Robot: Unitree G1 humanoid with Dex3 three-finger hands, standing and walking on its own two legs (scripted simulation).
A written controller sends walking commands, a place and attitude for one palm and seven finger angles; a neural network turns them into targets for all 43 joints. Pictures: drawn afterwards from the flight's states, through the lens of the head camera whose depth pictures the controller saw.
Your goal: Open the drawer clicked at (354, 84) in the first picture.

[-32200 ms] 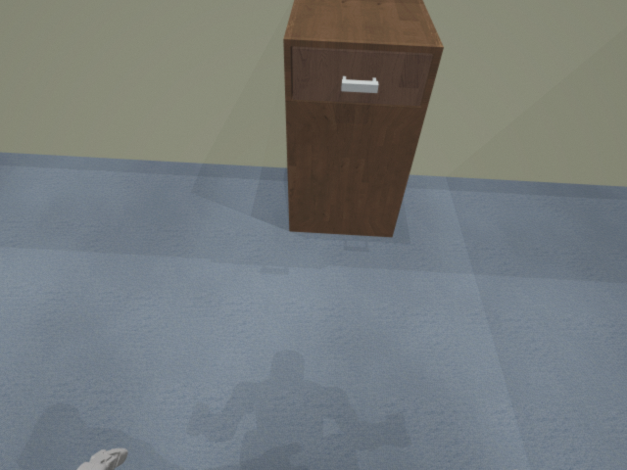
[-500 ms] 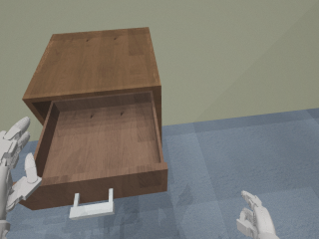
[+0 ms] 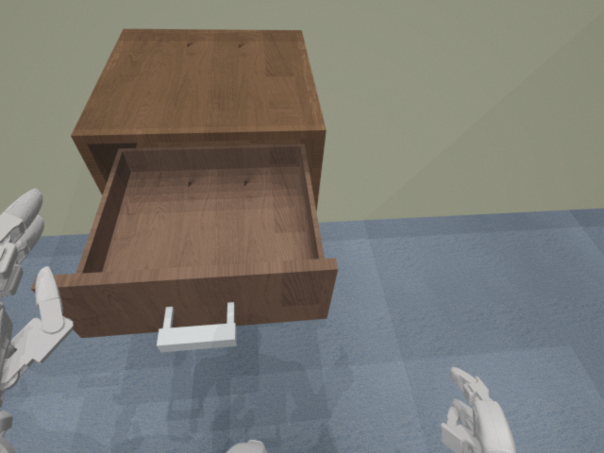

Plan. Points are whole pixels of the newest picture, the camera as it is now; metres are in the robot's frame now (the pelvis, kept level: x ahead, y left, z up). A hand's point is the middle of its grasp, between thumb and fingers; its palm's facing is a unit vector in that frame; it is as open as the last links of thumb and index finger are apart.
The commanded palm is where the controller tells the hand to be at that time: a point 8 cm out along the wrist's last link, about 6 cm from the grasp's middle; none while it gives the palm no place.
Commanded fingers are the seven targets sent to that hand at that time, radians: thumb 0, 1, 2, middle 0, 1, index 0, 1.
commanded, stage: step back with the hand held close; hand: left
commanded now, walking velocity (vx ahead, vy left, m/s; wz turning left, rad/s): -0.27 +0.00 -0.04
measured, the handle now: (199, 324) +0.30 +0.18 -0.05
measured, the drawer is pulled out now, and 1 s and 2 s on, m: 0.30 0.30 0.30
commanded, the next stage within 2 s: stop stepping back and stand still in 0.56 s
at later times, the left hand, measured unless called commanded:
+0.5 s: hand (90, 414) +0.12 +0.17 +0.18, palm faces +0.20 -0.83 -0.52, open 7.4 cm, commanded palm +0.07 +0.23 +0.19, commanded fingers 0.00 0.90 0.90 -0.20 -0.30 -0.20 -0.30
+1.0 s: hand out of the picture -0.01 +0.13 +0.19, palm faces +0.36 -0.81 -0.46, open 7.4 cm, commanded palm -0.06 +0.17 +0.19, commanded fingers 0.00 0.90 0.90 -0.20 -0.30 -0.20 -0.30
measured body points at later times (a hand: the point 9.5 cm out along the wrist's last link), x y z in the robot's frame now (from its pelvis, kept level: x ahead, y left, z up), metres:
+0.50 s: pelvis -0.08 -0.04 +0.01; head -0.04 -0.02 +0.46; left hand +0.11 +0.22 +0.21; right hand +0.07 -0.28 -0.07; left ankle -0.07 +0.07 -0.67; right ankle -0.16 -0.12 -0.72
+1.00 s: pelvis -0.20 -0.10 +0.02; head -0.21 -0.11 +0.47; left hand -0.04 +0.18 +0.21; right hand -0.06 -0.34 -0.08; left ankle -0.19 +0.05 -0.65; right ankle -0.20 -0.17 -0.73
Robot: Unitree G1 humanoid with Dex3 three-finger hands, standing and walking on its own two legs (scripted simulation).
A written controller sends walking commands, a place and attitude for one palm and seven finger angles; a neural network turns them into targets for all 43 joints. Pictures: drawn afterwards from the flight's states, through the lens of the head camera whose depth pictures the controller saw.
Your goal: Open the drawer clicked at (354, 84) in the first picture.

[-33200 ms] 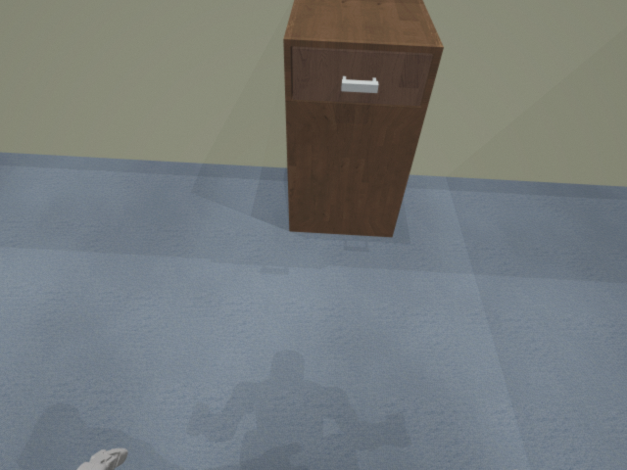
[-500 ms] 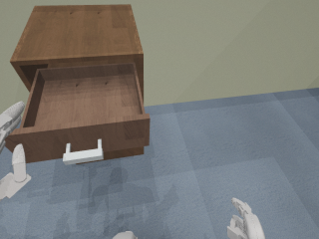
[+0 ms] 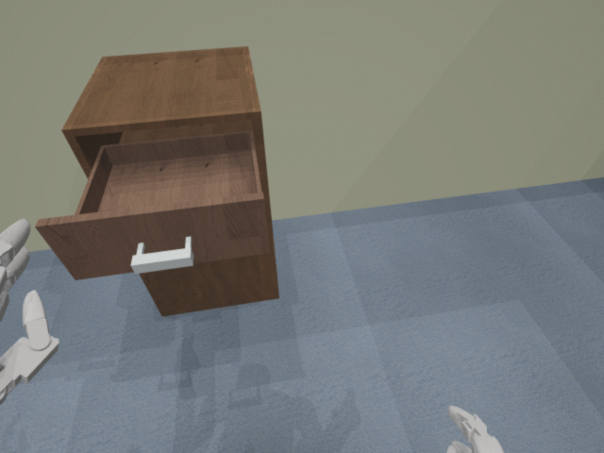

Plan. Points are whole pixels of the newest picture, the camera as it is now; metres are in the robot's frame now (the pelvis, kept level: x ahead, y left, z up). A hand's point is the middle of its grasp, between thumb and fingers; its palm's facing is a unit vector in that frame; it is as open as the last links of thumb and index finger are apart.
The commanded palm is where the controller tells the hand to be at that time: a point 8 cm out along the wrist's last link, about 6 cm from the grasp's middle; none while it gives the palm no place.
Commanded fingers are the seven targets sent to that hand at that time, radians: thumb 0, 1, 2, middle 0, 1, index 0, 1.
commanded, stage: stop stepping back and stand still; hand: left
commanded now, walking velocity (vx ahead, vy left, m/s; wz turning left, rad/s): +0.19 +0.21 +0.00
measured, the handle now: (164, 252) +0.48 +0.30 -0.06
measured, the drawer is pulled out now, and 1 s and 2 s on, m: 0.30 0.30 0.30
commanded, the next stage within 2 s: let the arm hang, fingers relaxed in 0.96 s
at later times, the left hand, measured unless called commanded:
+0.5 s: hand (22, 374) +0.16 +0.27 +0.15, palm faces +0.48 -0.78 -0.41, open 7.4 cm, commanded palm +0.10 +0.30 +0.17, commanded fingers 0.00 0.90 0.90 -0.20 -0.30 -0.20 -0.30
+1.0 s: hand (46, 344) +0.19 +0.27 +0.14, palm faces +0.33 -0.82 -0.48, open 7.4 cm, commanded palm +0.12 +0.31 +0.17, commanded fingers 0.00 0.90 0.90 -0.20 -0.30 -0.20 -0.30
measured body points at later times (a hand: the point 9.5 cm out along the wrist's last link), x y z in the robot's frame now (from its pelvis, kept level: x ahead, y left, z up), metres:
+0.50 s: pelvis -0.01 +0.01 -0.01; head -0.02 +0.01 +0.44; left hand +0.12 +0.31 +0.17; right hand +0.16 -0.20 -0.10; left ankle -0.07 +0.14 -0.73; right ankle +0.01 -0.07 -0.74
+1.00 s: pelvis +0.01 +0.02 +0.00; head +0.04 +0.04 +0.45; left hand +0.17 +0.31 +0.17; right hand +0.20 -0.20 -0.08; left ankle -0.03 +0.13 -0.74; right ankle +0.00 -0.07 -0.74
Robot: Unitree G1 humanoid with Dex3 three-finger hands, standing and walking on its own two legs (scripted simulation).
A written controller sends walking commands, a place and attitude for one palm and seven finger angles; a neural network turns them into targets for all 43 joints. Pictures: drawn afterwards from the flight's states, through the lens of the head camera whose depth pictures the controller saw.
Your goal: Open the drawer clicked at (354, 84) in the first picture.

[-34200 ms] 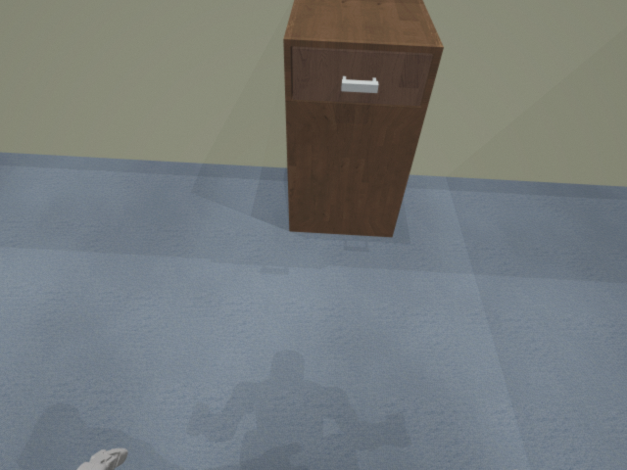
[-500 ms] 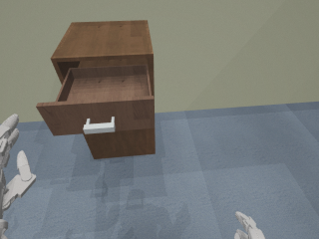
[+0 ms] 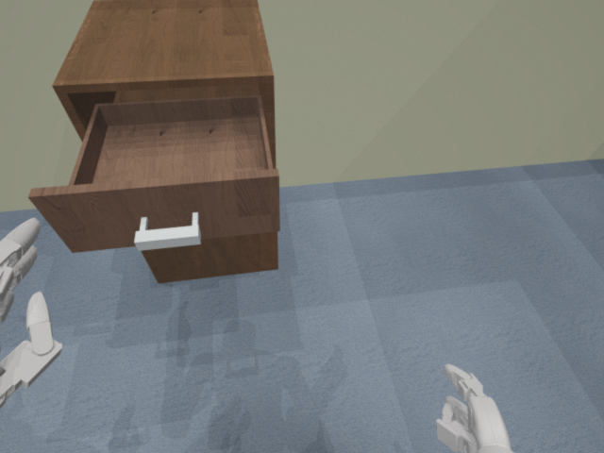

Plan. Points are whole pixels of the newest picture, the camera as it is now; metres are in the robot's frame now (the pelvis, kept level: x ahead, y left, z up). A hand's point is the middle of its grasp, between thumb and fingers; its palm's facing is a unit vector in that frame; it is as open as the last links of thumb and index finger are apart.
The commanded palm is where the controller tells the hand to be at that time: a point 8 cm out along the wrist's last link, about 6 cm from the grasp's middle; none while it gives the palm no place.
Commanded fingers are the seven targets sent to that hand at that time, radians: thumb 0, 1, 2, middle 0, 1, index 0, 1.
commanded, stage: let the arm hang, fingers relaxed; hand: left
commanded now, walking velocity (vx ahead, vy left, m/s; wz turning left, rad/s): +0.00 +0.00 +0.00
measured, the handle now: (169, 228) +0.49 +0.26 -0.06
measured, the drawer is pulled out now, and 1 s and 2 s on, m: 0.30 0.30 0.30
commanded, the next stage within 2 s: look to check the result in 1.16 s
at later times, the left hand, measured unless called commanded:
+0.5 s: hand out of the picture -0.04 +0.18 -0.18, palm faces +0.00 -0.98 -0.18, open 7.2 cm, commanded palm none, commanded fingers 0.00 0.90 0.90 -0.20 -0.30 -0.20 -0.30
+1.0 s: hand out of the picture -0.02 +0.21 -0.17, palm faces +0.01 -0.97 -0.24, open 7.4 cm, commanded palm none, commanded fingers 0.00 0.90 0.90 -0.20 -0.30 -0.20 -0.30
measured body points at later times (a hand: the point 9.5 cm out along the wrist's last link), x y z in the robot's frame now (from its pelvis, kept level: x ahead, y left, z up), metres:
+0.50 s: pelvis -0.06 +0.00 +0.00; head -0.03 +0.02 +0.45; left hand -0.04 +0.24 -0.16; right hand -0.04 -0.26 -0.14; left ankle -0.04 +0.11 -0.74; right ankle -0.02 -0.10 -0.74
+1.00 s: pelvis -0.06 +0.01 +0.01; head -0.04 +0.01 +0.45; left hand -0.02 +0.26 -0.15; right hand -0.05 -0.23 -0.15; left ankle -0.04 +0.11 -0.74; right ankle -0.02 -0.10 -0.74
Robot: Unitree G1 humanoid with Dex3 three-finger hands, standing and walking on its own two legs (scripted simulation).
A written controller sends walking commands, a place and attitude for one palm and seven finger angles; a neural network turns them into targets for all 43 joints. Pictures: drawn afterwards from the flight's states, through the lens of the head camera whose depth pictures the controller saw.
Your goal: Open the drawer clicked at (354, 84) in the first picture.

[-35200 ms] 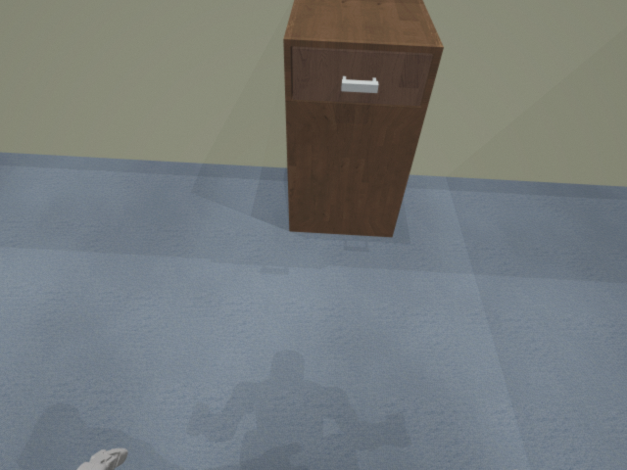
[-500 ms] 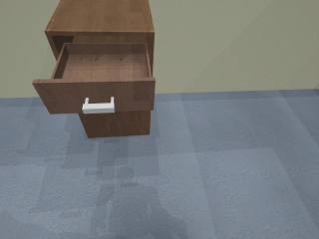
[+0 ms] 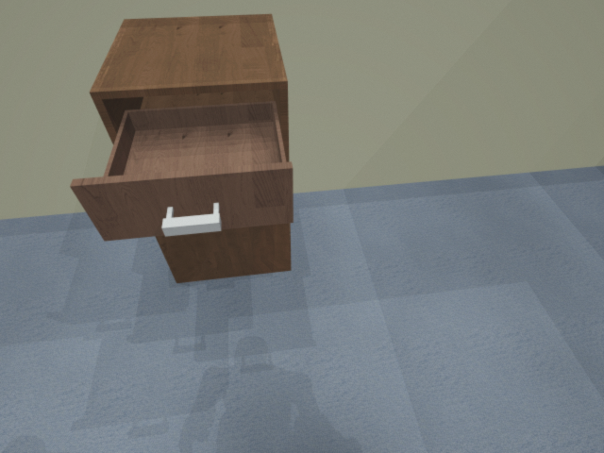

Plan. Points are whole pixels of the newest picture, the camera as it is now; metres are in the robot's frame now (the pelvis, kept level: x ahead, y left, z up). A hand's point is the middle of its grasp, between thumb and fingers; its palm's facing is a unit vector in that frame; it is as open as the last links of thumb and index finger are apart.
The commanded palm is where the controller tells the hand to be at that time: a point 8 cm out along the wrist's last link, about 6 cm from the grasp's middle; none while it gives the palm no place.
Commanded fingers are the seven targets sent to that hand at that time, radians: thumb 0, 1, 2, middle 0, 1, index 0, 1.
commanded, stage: let the arm hang, fingers relaxed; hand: left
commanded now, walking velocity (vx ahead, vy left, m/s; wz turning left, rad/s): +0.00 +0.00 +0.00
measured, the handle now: (193, 217) +0.54 +0.25 -0.06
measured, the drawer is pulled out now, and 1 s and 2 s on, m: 0.30 0.30 0.30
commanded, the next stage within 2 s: look to check the result in 0.16 s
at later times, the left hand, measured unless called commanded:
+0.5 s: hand out of the picture +0.08 +0.22 -0.16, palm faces +0.00 -0.96 -0.30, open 7.4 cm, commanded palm none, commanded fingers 0.00 0.90 0.90 -0.20 -0.30 -0.20 -0.30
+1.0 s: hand out of the picture +0.12 +0.21 -0.15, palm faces +0.00 -0.95 -0.32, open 7.4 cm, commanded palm none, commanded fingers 0.00 0.90 0.90 -0.20 -0.30 -0.20 -0.30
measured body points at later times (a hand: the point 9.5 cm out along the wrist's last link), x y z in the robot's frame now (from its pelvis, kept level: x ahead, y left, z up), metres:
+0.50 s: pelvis +0.03 -0.01 +0.00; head +0.05 -0.01 +0.45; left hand +0.08 +0.27 -0.14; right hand +0.08 -0.27 -0.15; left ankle +0.02 +0.10 -0.74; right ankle +0.04 -0.11 -0.74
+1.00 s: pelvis +0.04 -0.02 +0.01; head +0.06 -0.03 +0.45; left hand +0.12 +0.26 -0.13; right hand +0.11 -0.30 -0.14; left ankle +0.02 +0.10 -0.74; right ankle +0.04 -0.11 -0.74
